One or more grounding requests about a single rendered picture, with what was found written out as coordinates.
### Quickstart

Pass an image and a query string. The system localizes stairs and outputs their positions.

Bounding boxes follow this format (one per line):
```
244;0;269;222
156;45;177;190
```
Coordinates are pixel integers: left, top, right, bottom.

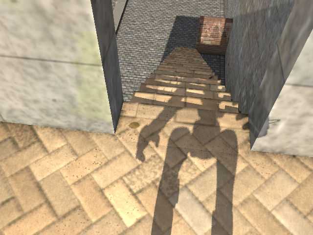
131;46;239;114

